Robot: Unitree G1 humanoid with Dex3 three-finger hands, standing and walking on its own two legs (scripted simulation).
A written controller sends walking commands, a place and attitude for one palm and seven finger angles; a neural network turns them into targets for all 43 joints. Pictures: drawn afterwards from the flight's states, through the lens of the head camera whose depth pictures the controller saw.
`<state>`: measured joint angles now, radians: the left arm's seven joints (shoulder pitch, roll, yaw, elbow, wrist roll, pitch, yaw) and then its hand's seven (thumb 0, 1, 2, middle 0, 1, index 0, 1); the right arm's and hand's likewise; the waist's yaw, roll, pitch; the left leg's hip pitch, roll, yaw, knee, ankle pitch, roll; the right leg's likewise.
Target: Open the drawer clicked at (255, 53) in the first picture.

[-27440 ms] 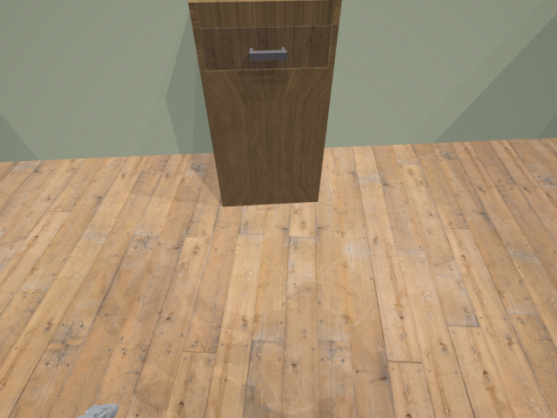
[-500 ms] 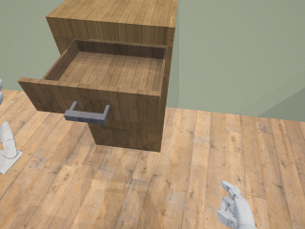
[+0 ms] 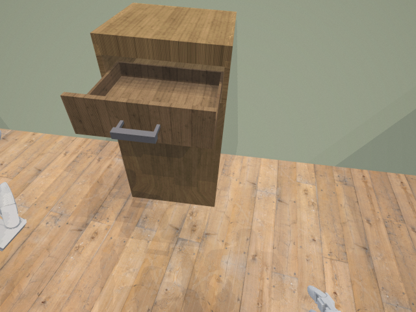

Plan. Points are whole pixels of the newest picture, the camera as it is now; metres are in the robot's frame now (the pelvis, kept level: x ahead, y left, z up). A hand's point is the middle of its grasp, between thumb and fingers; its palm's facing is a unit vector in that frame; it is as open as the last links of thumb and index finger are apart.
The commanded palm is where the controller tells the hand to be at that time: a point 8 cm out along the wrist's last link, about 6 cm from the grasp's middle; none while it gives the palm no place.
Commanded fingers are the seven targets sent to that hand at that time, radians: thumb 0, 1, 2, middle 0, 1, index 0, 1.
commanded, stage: stop stepping back and stand still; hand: left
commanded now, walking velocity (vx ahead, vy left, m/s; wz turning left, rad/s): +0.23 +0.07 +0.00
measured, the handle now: (136, 130) +0.59 +0.24 +0.02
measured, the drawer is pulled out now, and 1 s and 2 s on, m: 0.29 0.29 0.29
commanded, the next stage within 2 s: let the arm hang, fingers relaxed in 0.48 s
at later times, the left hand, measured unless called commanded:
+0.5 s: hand (29, 235) +0.17 +0.24 +0.19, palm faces +0.41 -0.80 -0.43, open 7.4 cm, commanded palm +0.10 +0.28 +0.21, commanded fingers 0.00 0.90 0.90 -0.20 -0.30 -0.20 -0.30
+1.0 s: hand out of the picture +0.00 +0.18 -0.17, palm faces +0.04 -0.98 -0.21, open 7.0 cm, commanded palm none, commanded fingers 0.00 0.90 0.90 -0.20 -0.30 -0.20 -0.30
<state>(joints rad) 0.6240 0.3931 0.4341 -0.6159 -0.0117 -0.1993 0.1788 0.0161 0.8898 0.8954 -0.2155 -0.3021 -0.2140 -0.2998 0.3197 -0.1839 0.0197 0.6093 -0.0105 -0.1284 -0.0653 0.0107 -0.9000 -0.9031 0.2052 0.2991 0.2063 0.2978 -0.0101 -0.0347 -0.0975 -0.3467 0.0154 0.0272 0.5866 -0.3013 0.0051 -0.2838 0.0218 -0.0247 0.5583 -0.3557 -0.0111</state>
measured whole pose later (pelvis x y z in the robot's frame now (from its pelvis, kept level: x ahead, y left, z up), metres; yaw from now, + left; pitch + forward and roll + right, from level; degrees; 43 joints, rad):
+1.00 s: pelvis -0.02 -0.02 +0.00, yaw +3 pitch -1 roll -1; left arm 0.31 0.22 0.01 0.90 0.01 0.04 0.01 -0.02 0.98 0.89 -0.21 -0.30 -0.21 -0.30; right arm 0.30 -0.20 -0.01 0.96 -0.02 0.03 -0.01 0.01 -0.91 -0.90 0.20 0.30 0.20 0.30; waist -0.01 -0.02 0.09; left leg -0.28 0.01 -0.01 0.58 -0.26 0.00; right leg -0.23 0.05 -0.02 0.55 -0.29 -0.04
